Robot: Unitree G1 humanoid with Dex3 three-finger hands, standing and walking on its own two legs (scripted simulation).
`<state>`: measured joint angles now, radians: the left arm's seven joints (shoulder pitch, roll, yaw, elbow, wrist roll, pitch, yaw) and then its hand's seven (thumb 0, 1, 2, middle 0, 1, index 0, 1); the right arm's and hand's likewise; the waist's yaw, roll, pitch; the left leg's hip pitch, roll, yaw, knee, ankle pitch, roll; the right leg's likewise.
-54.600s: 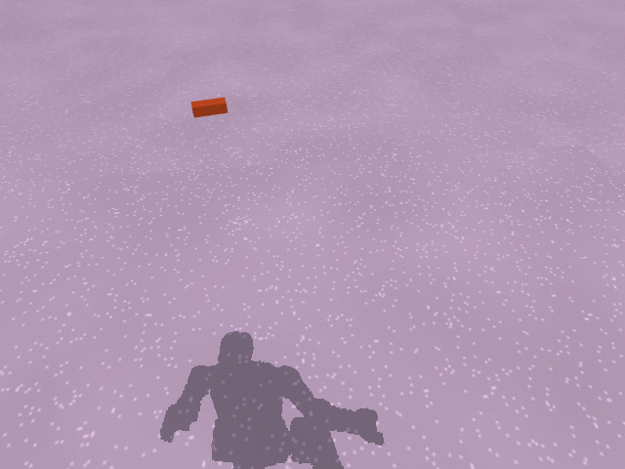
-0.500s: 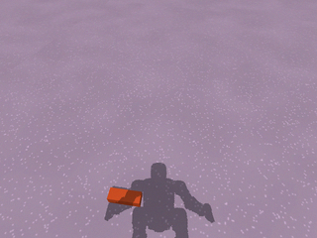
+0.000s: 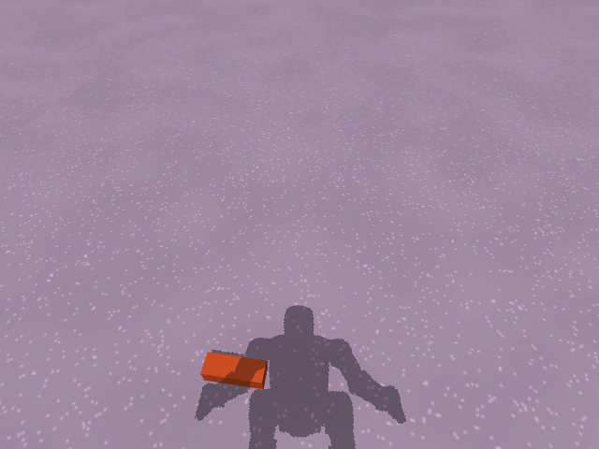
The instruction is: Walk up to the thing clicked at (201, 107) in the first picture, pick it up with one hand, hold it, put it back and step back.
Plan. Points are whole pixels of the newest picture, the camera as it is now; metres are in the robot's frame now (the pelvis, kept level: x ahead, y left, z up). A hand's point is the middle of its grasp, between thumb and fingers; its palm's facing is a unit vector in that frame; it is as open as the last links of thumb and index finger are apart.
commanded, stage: stand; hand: left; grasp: from above
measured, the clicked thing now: (235, 370) +0.47 +0.23 -0.75
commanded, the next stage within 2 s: step back in 0.12 s
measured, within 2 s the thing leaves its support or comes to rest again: neither
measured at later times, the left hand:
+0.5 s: hand out of the picture +0.09 +0.30 -0.18, palm faces +0.02 -0.92 -0.39, open 7.3 cm
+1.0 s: hand out of the picture -0.09 +0.28 -0.15, palm faces +0.00 -0.90 -0.43, open 7.4 cm
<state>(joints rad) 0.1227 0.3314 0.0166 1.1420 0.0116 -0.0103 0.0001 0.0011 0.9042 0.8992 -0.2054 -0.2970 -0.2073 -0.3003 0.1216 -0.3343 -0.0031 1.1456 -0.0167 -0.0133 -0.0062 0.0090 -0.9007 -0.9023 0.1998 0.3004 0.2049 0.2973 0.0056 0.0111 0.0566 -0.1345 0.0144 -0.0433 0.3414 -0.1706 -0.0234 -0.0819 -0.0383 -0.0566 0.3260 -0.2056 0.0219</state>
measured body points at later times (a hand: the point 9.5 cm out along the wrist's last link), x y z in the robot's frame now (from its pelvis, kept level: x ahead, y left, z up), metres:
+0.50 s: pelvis -0.06 +0.03 -0.04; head +0.00 +0.04 +0.40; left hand +0.09 +0.35 -0.16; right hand +0.02 -0.30 -0.15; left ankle -0.01 +0.14 -0.75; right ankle -0.04 -0.13 -0.72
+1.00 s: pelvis -0.18 +0.01 -0.02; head -0.11 -0.02 +0.43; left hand -0.09 +0.32 -0.12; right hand -0.09 -0.31 -0.15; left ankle -0.19 +0.15 -0.68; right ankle -0.16 -0.10 -0.75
